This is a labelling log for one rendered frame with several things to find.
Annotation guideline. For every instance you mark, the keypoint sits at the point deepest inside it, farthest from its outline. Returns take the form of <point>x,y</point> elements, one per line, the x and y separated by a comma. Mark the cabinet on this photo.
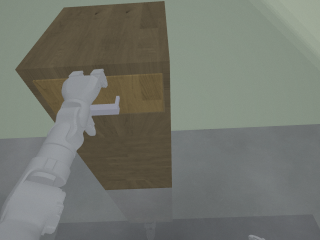
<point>129,150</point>

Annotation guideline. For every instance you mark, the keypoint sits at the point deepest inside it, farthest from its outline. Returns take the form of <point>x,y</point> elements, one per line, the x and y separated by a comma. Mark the drawer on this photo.
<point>138,93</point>

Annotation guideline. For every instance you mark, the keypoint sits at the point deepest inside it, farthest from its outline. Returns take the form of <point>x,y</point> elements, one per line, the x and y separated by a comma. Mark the left robot upper arm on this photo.
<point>35,210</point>

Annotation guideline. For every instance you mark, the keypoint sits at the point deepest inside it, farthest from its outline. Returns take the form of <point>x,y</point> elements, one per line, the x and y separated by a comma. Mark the handle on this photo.
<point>106,109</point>

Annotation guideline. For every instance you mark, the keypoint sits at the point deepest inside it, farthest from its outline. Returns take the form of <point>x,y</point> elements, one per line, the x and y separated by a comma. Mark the left robot hand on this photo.
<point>85,88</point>

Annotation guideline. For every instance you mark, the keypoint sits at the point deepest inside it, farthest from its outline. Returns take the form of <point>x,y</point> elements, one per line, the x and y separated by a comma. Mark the left robot forearm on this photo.
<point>51,166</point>

